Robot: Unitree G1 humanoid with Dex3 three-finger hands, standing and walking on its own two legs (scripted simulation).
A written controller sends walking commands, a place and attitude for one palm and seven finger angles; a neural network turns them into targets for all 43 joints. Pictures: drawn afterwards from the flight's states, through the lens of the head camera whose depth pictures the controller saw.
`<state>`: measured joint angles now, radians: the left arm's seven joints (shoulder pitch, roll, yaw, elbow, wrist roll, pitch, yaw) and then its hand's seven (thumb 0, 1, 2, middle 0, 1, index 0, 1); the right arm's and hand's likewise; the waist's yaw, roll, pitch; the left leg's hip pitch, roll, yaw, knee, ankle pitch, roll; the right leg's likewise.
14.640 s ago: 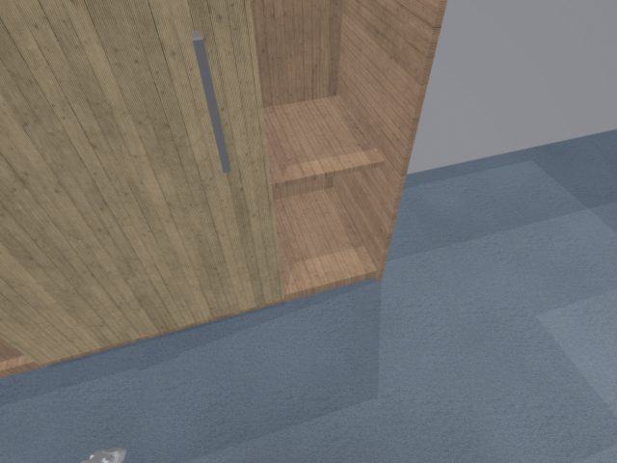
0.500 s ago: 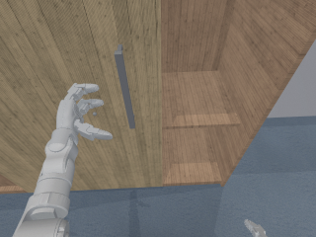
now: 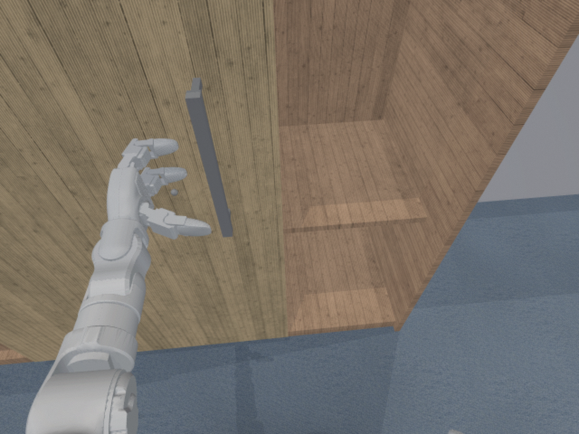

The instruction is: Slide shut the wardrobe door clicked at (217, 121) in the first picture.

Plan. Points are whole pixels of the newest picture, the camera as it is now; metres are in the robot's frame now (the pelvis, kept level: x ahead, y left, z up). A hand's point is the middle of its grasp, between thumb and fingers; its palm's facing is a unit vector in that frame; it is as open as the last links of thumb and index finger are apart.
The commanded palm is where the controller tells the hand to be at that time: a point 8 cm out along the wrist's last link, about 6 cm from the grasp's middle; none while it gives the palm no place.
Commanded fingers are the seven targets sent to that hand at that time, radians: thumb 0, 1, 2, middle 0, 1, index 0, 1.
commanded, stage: move the hooked fingers beside the handle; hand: left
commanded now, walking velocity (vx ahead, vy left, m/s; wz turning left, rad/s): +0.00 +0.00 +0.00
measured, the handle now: (214, 169) +0.48 +0.11 +0.10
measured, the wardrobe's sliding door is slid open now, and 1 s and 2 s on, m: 0.38 0.38 0.38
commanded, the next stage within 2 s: feel for the door with the fingertips in 0.58 s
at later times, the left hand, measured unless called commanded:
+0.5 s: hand (162, 202) +0.40 +0.17 +0.12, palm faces +0.09 -1.00 -0.01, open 14.0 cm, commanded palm +0.37 +0.22 +0.11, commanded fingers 0.00 -0.50 0.30 -0.30 -1.20 -0.30 -1.20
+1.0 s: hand (183, 196) +0.42 +0.15 +0.11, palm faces +0.07 -1.00 +0.01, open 14.0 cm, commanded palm +0.38 +0.19 +0.11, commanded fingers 0.00 -0.50 0.30 -0.30 -1.20 -0.30 -1.20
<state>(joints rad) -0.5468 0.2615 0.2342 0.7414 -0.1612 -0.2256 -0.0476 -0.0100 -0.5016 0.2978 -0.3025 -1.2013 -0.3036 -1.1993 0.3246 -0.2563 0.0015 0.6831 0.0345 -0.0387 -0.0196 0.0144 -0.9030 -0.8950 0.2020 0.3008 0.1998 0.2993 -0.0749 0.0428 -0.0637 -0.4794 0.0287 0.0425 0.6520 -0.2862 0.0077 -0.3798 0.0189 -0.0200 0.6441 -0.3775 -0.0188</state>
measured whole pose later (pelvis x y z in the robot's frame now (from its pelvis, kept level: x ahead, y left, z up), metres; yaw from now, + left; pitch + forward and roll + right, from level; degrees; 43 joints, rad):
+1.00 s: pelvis +0.00 +0.01 +0.00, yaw +0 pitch +6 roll -1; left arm -0.55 0.21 0.18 0.72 -0.16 -0.22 -0.01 -0.01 -0.50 0.30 -0.30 -1.20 -0.30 -1.20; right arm 0.32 -0.25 0.00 0.69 0.03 -0.04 -0.01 0.01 -0.90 -0.90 0.20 0.30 0.20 0.30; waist -0.07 0.04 -0.06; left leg -0.49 0.02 0.04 0.67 -0.29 0.02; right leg -0.38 0.01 -0.02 0.65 -0.37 -0.01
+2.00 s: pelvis -0.01 +0.01 +0.00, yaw +0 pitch +7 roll -1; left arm -0.61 0.20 0.18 0.79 -0.15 -0.25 0.02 -0.01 -0.50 0.30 -0.31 -1.21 -0.31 -1.20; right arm 0.33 -0.25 0.00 0.68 0.03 -0.03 0.01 0.01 -0.90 -0.90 0.20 0.30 0.20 0.30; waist -0.08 0.04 -0.07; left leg -0.52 0.03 0.04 0.69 -0.29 0.02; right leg -0.41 0.02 -0.02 0.66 -0.38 -0.01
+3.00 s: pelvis +0.00 -0.01 +0.00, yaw +0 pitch +7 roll +0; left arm -0.59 0.12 0.11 0.73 -0.11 -0.22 0.13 -0.01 -0.50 0.30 -0.30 -1.20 -0.30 -1.20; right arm 0.32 -0.24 -0.01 0.68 0.01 -0.03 0.02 0.01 -0.90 -0.90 0.20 0.30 0.20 0.30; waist -0.08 0.05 -0.07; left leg -0.49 0.03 0.03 0.66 -0.29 0.00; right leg -0.39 0.03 -0.03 0.66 -0.39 -0.03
